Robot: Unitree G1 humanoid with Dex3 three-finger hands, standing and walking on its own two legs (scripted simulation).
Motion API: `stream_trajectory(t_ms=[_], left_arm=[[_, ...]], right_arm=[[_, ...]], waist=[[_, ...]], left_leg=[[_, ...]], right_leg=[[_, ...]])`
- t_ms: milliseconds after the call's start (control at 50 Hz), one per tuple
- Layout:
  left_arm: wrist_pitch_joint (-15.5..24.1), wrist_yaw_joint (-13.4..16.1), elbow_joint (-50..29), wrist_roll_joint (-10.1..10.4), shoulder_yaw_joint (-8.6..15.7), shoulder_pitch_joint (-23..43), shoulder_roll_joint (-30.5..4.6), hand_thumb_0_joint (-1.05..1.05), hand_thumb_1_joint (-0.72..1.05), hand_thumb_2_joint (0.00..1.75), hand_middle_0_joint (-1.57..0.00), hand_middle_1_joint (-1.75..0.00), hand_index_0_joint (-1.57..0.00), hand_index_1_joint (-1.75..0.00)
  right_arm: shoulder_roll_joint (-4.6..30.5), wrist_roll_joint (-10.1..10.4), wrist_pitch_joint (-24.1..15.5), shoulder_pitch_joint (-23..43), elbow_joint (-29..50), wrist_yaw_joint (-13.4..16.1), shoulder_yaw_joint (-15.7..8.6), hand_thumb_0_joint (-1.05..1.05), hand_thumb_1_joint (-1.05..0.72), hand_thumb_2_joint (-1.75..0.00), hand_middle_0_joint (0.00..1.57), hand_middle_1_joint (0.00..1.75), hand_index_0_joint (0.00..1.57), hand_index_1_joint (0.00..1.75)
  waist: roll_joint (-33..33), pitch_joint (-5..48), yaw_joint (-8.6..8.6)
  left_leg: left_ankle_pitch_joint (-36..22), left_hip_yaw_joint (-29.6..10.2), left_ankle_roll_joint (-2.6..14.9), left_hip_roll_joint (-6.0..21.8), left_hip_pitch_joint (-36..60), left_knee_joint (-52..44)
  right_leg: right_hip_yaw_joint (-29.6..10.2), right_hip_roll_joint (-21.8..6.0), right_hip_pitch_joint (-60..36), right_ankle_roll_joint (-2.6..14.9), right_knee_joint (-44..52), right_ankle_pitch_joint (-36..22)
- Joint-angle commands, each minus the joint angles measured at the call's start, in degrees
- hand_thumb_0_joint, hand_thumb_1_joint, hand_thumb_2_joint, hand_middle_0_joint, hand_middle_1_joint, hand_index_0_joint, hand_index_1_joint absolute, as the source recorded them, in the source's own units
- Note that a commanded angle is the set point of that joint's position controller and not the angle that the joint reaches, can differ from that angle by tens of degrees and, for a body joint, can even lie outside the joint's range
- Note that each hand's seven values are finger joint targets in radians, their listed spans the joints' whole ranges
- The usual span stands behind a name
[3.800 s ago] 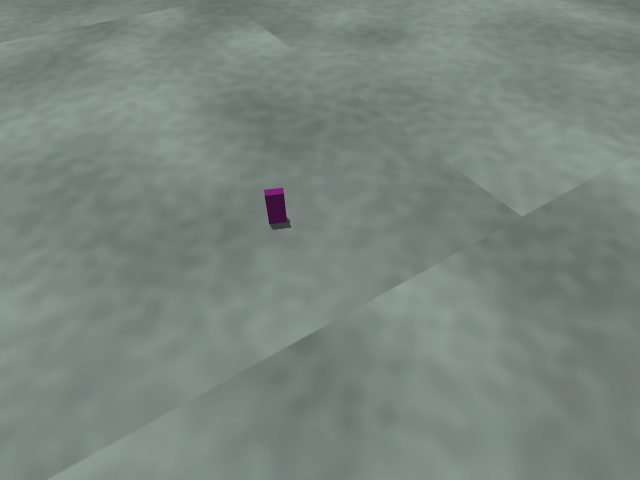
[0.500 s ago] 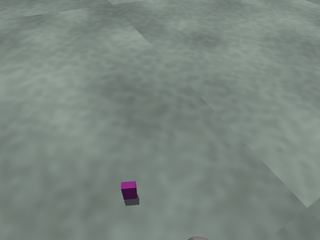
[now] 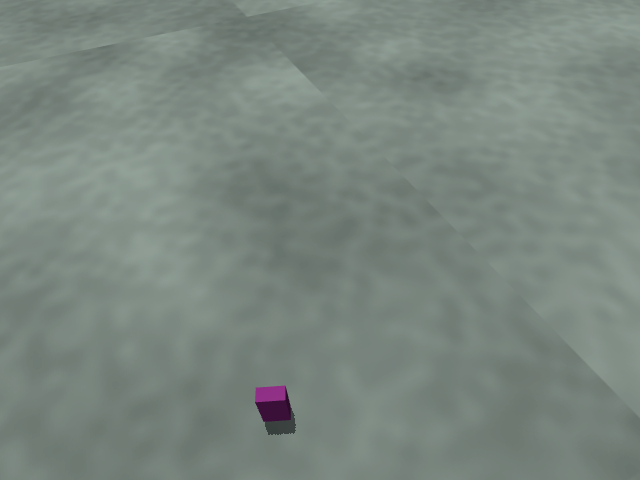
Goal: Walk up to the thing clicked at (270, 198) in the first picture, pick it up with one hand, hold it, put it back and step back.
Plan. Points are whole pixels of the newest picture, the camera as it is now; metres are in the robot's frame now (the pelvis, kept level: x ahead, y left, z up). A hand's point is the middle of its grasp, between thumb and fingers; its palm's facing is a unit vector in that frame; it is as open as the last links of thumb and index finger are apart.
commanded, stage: walk up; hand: left
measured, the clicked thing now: (274, 404) +0.43 +0.19 -0.67
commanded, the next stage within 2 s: stand in 1.28 s
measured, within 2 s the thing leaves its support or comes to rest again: neither
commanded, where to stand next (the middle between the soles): +0.08 +0.00 m, yaw -1 degrees
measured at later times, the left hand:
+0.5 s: hand out of the picture +0.12 +0.26 -0.13, palm faces -0.01 -0.94 -0.35, open 7.4 cm
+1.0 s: hand out of the picture +0.14 +0.25 -0.12, palm faces -0.03 -0.94 -0.35, open 7.4 cm
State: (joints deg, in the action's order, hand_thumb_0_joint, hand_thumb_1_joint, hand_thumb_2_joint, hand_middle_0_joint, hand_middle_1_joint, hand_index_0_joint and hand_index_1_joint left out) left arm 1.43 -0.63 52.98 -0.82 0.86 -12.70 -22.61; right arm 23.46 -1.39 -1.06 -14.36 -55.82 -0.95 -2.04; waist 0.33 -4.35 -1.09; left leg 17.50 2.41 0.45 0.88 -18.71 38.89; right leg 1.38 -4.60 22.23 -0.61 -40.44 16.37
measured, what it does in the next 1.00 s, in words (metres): shifts its weight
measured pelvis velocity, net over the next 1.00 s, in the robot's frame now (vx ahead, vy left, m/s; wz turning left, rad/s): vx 0.05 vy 0.00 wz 0.00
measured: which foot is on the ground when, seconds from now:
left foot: down 0.00-1.00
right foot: down 0.00-1.00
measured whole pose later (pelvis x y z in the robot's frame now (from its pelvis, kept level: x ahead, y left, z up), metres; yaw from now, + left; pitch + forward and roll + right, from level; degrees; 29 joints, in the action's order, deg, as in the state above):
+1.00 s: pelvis +0.05 +0.00 +0.03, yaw +0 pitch -2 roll +0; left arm 1.2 -0.1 66.7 -0.6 -0.1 -4.1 -19.4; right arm 20.6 -0.4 0.0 -5.9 -66.7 -0.7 -0.7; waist 0.6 -2.9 0.6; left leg 12.0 2.2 -0.8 1.4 -4.4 18.8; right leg 0.5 -2.3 7.3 -1.8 -19.2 9.5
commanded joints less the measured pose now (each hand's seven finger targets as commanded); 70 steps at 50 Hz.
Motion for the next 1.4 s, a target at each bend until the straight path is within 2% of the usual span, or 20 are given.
stream_trajectory(t_ms=[0, 20, 40, 60, 80, 120, 140, 180, 240, 340, 420, 560, 700, 820, 860, 1140, 1240, 1260, 1300, 1380], left_arm=[[0.1, 0.9, -1.0, 1.0, 3.0, 1.3, -12.1, 0.00, 0.90, 0.90, -0.20, -0.30, -0.20, -0.30], [0.5, 0.7, -0.1, 0.9, 2.4, 1.0, -10.7, 0.00, 0.90, 0.90, -0.20, -0.30, -0.20, -0.30], [0.9, 0.8, 1.1, 1.0, 2.3, 1.1, -10.2, 0.00, 0.90, 0.90, -0.20, -0.30, -0.20, -0.30], [1.3, 0.9, 2.0, 1.1, 2.5, 0.5, -11.4, 0.00, 0.90, 0.90, -0.20, -0.30, -0.20, -0.30], [1.6, 1.0, 2.7, 1.1, 2.5, 1.3, -12.2, 0.00, 0.90, 0.90, -0.20, -0.30, -0.20, -0.30], [1.6, 1.0, 2.9, 1.1, 1.9, 4.6, -12.4, 0.00, 0.90, 0.90, -0.20, -0.30, -0.20, -0.30], [1.6, 1.0, 3.6, 1.4, 1.7, 4.6, -12.1, 0.00, 0.90, 0.90, -0.20, -0.30, -0.20, -0.30], [1.5, 1.1, 4.9, 1.5, 1.2, 4.9, -11.7, 0.00, 0.90, 0.90, -0.20, -0.30, -0.20, -0.30], [1.7, 1.2, 6.1, 1.5, 1.1, 6.5, -11.8, 0.00, 0.90, 0.90, -0.20, -0.30, -0.20, -0.30], [1.4, 1.3, 8.0, 1.3, 0.7, 8.4, -10.9, 0.00, 0.90, 0.90, -0.20, -0.30, -0.20, -0.30], [1.2, 1.2, 9.5, 1.1, 0.5, 10.1, -10.3, 0.00, 0.90, 0.90, -0.20, -0.30, -0.20, -0.30], [1.4, 1.1, 10.6, 0.7, 0.7, 11.1, -10.0, 0.00, 0.90, 0.90, -0.20, -0.30, -0.20, -0.30], [1.2, 1.1, 10.5, 0.4, 1.1, 12.0, -9.9, 0.00, 0.90, 0.90, -0.20, -0.30, -0.20, -0.30], [1.0, 1.2, 10.4, 0.5, 1.4, 11.8, -9.7, 0.00, 0.90, 0.90, -0.20, -0.30, -0.20, -0.30], [0.9, 1.2, 10.2, 0.5, 1.5, 12.0, -9.6, 0.00, 0.90, 0.90, -0.20, -0.30, -0.20, -0.30], [0.6, 1.2, 10.1, 0.3, 1.5, 11.8, -9.1, 0.00, 0.90, 0.90, -0.20, -0.30, -0.20, -0.30], [0.6, 1.1, 9.5, 0.2, 1.4, 12.0, -9.1, 0.00, 0.90, 0.90, -0.20, -0.30, -0.20, -0.30], [0.4, 1.2, 9.7, 0.6, 1.5, 11.8, -9.7, 0.00, 0.90, 0.90, -0.20, -0.30, -0.20, -0.30], [0.4, 1.2, 9.6, 0.7, 1.5, 11.4, -9.5, 0.00, 0.90, 0.90, -0.20, -0.30, -0.20, -0.30], [0.4, 1.2, 9.5, 0.5, 1.3, 10.7, -9.3, 0.00, 0.90, 0.90, -0.20, -0.30, -0.20, -0.30]], right_arm=[[15.9, 0.6, -1.6, 6.2, 3.8, 0.8, -3.1, 0.00, -0.90, -0.90, 0.20, 0.30, 0.20, 0.30], [13.7, 0.6, -1.7, 7.9, 3.6, 0.9, -2.1, 0.00, -0.90, -0.90, 0.20, 0.30, 0.20, 0.30], [12.6, 0.8, -1.7, 8.0, 3.0, 0.9, -1.6, 0.00, -0.90, -0.90, 0.20, 0.30, 0.20, 0.30], [12.0, 1.0, -1.8, 8.1, 2.4, 0.8, -1.3, 0.00, -0.90, -0.90, 0.20, 0.30, 0.20, 0.30], [11.3, 1.3, -1.8, 6.8, 1.5, 0.7, -0.9, 0.00, -0.90, -0.90, 0.20, 0.30, 0.20, 0.30], [10.8, 1.4, -1.6, 5.2, 0.3, 0.8, -0.8, 0.00, -0.90, -0.90, 0.20, 0.30, 0.20, 0.30], [11.2, 1.4, -1.5, 6.6, -0.3, 0.9, -0.8, 0.00, -0.90, -0.90, 0.20, 0.30, 0.20, 0.30], [11.4, 1.5, -1.5, 8.2, -1.0, 1.1, -0.9, 0.00, -0.90, -0.90, 0.20, 0.30, 0.20, 0.30], [10.9, 1.8, -1.3, 8.1, -2.1, 1.1, -0.8, 0.00, -0.90, -0.90, 0.20, 0.30, 0.20, 0.30], [10.3, 1.8, -0.9, 11.1, -3.6, 1.1, -0.8, 0.00, -0.90, -0.90, 0.20, 0.30, 0.20, 0.30], [9.8, 1.6, -0.6, 13.3, -4.8, 0.9, -0.6, 0.00, -0.90, -0.90, 0.20, 0.30, 0.20, 0.30], [9.4, 1.4, -0.6, 14.4, -6.2, 0.8, -0.7, 0.00, -0.90, -0.90, 0.20, 0.30, 0.20, 0.30], [9.3, 1.2, -0.6, 13.6, -6.9, 0.8, -0.7, 0.00, -0.90, -0.90, 0.20, 0.30, 0.20, 0.30], [9.1, 1.2, -0.7, 12.6, -7.0, 1.0, -0.7, 0.00, -0.90, -0.90, 0.20, 0.30, 0.20, 0.30], [9.1, 1.1, -0.6, 12.3, -6.9, 1.0, -0.7, 0.00, -0.90, -0.90, 0.20, 0.30, 0.20, 0.30], [9.1, 1.0, -0.5, 11.5, -6.7, 1.1, -0.9, 0.00, -0.90, -0.90, 0.20, 0.30, 0.20, 0.30], [9.1, 0.9, -0.5, 10.9, -6.8, 1.1, -1.0, 0.00, -0.90, -0.90, 0.20, 0.30, 0.20, 0.30], [8.5, 0.9, -0.7, 12.3, -6.3, 1.2, -0.5, 0.00, -0.90, -0.90, 0.20, 0.30, 0.20, 0.30], [9.0, 1.0, -0.9, 12.1, -6.2, 1.3, -0.7, 0.00, -0.90, -0.90, 0.20, 0.30, 0.20, 0.30], [9.2, 1.0, -0.9, 11.9, -6.5, 1.4, -0.6, 0.00, -0.90, -0.90, 0.20, 0.30, 0.20, 0.30]], waist=[[4.3, -0.4, -1.04], [2.7, 0.1, -1.56], [3.7, 1.3, -1.57], [5.2, 3.7, -1.51], [5.1, 5.6, -0.88], [3.6, 5.4, 0.91], [3.9, 5.1, 0.28], [2.6, 5.9, 0.12], [0.7, 7.9, 0.91], [0.2, 7.7, 0.77], [0.1, 5.6, 0.59], [-0.8, 7.2, 0.77], [-0.8, 7.1, 1.03], [-1.0, 8.4, 1.03], [-0.9, 6.8, 1.07], [0.0, 5.4, 1.22], [-0.2, 6.1, 1.37], [-1.0, 5.1, 1.03], [-0.6, 6.7, 1.18], [0.0, 7.7, 1.38]], left_leg=[[18.6, -23.3, 10.25, 16.0, -6.6, -22.5], [11.1, -17.0, 7.94, 12.2, -4.9, -19.3], [3.9, -13.3, 5.45, 9.9, -4.1, -16.6], [-3.2, -10.2, 4.01, 8.3, -2.0, -14.1], [-6.1, -9.2, 3.05, 7.2, -0.7, -12.8], [-3.6, -8.6, 2.75, 6.2, 0.8, -14.5], [-5.5, -8.6, 2.80, 6.7, 2.9, -14.3], [-10.6, -8.1, 2.85, 6.9, 5.6, -13.5], [-16.1, -6.7, 2.67, 6.4, 8.3, -13.3], [-15.7, -6.2, 2.39, 6.9, 10.5, -16.6], [-11.2, -6.2, 1.87, 6.8, 10.4, -20.0], [-12.8, -5.5, 1.20, 6.5, 12.8, -21.9], [-12.2, -5.2, 0.85, 6.3, 12.6, -23.0], [-16.5, -4.9, 0.79, 6.6, 13.7, -22.8], [-15.0, -4.8, 0.80, 6.3, 12.5, -23.0], [-11.6, -5.1, 0.86, 6.3, 12.4, -23.9], [-11.8, -4.9, 0.83, 6.3, 13.0, -24.2], [-16.1, -5.7, 0.27, 7.1, 12.2, -24.2], [-19.2, -5.6, 0.21, 7.5, 14.1, -23.6], [-19.8, -5.2, 0.20, 7.4, 15.2, -23.3]], right_leg=[[-1.9, 1.8, -2.4, 1.89, -2.3, 10.1], [-1.7, 2.0, -3.9, 2.13, 4.0, 7.0], [-1.9, 1.8, -7.4, 2.27, 8.7, 0.8], [-2.8, 0.7, -10.0, 2.50, 10.7, -5.3], [-5.0, -0.2, -11.6, 3.04, 11.0, -8.6], [-6.0, -1.5, -10.9, 3.37, 11.1, -10.3], [-5.5, -1.4, -9.9, 3.25, 11.4, -10.9], [-4.7, -1.5, -10.3, 3.04, 12.7, -14.1], [-5.2, -2.5, -12.5, 2.89, 13.9, -19.3], [-4.9, -2.6, -13.4, 2.18, 16.7, -17.9], [-5.4, -2.7, -13.0, 1.49, 19.8, -14.5], [-5.3, -3.0, -15.3, 1.13, 22.7, -15.2], [-5.3, -3.0, -16.7, 1.01, 23.6, -14.8], [-4.7, -3.2, -18.4, 1.11, 22.6, -18.7], [-4.7, -3.0, -17.7, 0.94, 23.3, -17.1], [-4.9, -2.3, -16.4, 1.11, 23.3, -14.2], [-5.2, -2.5, -16.7, 1.13, 22.9, -15.5], [-5.3, -3.1, -16.6, 1.26, 23.4, -17.1], [-5.2, -3.2, -17.3, 1.27, 23.2, -18.7], [-5.2, -3.5, -17.8, 1.18, 23.8, -20.2]])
